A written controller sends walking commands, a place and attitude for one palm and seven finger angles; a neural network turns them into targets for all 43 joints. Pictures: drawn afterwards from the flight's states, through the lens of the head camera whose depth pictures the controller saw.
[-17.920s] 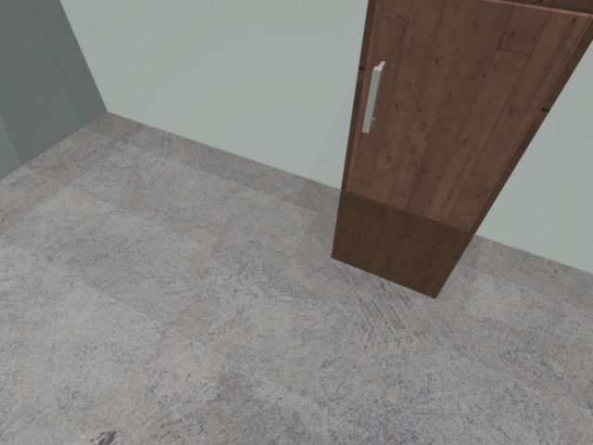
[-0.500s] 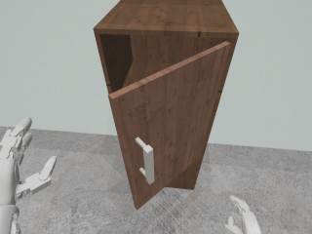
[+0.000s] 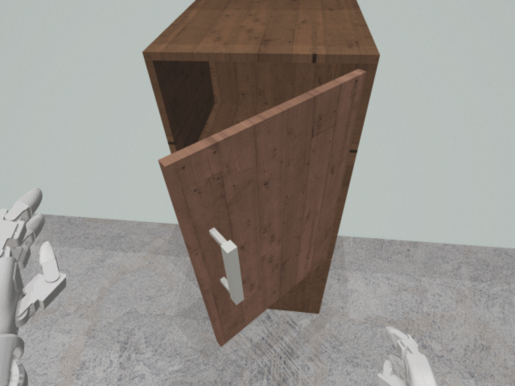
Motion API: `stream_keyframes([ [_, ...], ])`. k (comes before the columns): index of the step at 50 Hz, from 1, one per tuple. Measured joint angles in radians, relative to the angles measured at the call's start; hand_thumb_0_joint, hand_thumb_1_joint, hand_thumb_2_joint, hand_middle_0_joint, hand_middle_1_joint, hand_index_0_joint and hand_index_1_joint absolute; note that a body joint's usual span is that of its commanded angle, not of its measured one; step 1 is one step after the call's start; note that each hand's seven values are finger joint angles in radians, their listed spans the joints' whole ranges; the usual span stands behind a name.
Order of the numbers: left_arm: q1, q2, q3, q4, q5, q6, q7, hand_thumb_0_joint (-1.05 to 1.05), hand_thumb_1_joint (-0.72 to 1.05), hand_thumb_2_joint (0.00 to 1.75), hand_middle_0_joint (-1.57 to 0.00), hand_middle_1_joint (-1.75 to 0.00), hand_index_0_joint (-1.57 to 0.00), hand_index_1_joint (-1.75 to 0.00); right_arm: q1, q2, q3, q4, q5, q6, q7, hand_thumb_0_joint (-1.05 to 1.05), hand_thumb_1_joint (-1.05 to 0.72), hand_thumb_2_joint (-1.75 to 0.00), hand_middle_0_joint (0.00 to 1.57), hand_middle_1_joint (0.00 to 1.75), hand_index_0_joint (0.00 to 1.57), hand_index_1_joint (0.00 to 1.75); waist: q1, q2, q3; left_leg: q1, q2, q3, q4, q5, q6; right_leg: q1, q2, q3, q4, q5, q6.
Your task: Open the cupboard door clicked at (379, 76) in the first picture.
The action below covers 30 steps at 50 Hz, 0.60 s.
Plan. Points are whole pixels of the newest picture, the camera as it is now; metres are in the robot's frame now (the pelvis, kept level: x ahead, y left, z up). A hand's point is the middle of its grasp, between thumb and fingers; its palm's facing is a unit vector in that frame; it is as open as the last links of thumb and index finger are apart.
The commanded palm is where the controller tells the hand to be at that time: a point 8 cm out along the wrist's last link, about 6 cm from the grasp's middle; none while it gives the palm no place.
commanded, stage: step back with the hand held close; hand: left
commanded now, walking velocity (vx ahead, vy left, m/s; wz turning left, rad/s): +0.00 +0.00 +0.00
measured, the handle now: (227, 268) +0.31 +0.10 +0.01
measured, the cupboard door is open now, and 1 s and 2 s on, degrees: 46 46 46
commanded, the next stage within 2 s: stop stepping back and stand still in 1.10 s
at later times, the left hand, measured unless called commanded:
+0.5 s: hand (38, 298) +0.16 +0.27 +0.16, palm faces +0.35 -0.80 -0.49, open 7.4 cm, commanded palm +0.10 +0.31 +0.17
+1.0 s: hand out of the picture +0.04 +0.31 +0.16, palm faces +0.51 -0.76 -0.41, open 7.4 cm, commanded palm -0.03 +0.35 +0.17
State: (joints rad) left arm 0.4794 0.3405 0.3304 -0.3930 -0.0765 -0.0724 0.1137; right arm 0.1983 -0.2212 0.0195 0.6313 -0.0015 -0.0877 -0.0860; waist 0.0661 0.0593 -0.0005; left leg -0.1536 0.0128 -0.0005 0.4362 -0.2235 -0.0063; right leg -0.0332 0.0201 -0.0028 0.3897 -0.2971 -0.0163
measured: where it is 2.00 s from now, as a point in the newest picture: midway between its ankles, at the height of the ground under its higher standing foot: outside the picture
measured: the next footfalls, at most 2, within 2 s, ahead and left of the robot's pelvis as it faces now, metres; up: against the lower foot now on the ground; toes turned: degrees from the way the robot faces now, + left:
left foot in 0.98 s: -0.03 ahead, +0.13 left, +0.00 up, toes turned +3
right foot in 1.34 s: -0.32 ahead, -0.07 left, +0.00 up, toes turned -4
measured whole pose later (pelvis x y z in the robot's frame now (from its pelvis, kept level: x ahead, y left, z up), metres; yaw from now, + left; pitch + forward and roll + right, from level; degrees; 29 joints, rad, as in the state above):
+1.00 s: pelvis -0.15 +0.04 -0.02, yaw +4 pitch +0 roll -3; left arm 0.51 0.39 0.41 -0.53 -0.03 -0.21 0.17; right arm 0.21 -0.21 -0.01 0.62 0.00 -0.06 -0.08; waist 0.02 0.01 0.03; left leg -0.41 -0.01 -0.01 0.61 -0.18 0.03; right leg -0.37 0.03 0.03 0.56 -0.20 0.03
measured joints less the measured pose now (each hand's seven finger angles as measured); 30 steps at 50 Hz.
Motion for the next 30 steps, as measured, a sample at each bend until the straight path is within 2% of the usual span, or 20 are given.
stream_keyframes([
  [5, -0.018, -0.001, 0.004, 0.011, 0.003, -0.003, -0.006, 0.02, 0.89, 0.90, -0.21, -0.30, -0.21, -0.30, 0.001, -0.002, -0.002, -0.004, 0.003, 0.006, -0.001, 0.01, -0.90, -0.90, 0.20, 0.30, 0.20, 0.30, 0.001, 0.007, 0.005, -0.001, 0.006, -0.006, -0.001, 0.004, -0.004, 0.004, 0.007, -0.006, -0.008, 0.005, -0.005],
  [10, -0.003, 0.023, 0.056, 0.005, 0.014, -0.063, -0.007, 0.02, 0.89, 0.90, -0.21, -0.30, -0.21, -0.30, -0.023, -0.011, -0.005, -0.027, 0.002, 0.049, 0.011, 0.01, -0.90, -0.90, 0.20, 0.30, 0.20, 0.30, -0.030, 0.015, -0.001, -0.063, 0.020, -0.013, 0.025, 0.004, -0.005, -0.043, 0.021, -0.010, -0.016, 0.025, -0.004],
  [19, 0.081, 0.065, 0.042, -0.058, 0.019, -0.054, -0.007, 0.02, 0.89, 0.90, -0.21, -0.30, -0.21, -0.30, -0.034, -0.022, -0.037, -0.075, 0.014, 0.114, -0.002, 0.01, -0.91, -0.90, 0.20, 0.30, 0.20, 0.30, -0.056, -0.015, 0.013, -0.113, 0.012, 0.018, 0.019, 0.036, 0.009, -0.120, 0.009, 0.018, 0.018, 0.045, 0.013],
  [24, 0.087, 0.091, 0.065, -0.096, 0.018, -0.067, 0.009, 0.02, 0.89, 0.90, -0.21, -0.30, -0.21, -0.30, -0.024, -0.015, -0.038, -0.091, 0.015, 0.115, -0.004, 0.01, -0.91, -0.90, 0.20, 0.30, 0.20, 0.30, -0.064, -0.036, 0.023, -0.143, 0.010, 0.022, 0.028, 0.059, 0.018, -0.153, 0.006, 0.021, 0.032, 0.065, 0.023],
  [30, 0.095, 0.094, 0.085, -0.116, 0.025, -0.103, 0.023, 0.02, 0.89, 0.90, -0.21, -0.30, -0.21, -0.30, -0.006, -0.005, -0.028, -0.097, 0.014, 0.092, 0.001, 0.01, -0.91, -0.90, 0.20, 0.30, 0.20, 0.30, -0.072, -0.039, 0.026, -0.187, 0.005, 0.016, 0.045, 0.088, 0.032, -0.193, 0.002, 0.015, 0.047, 0.093, 0.035],
])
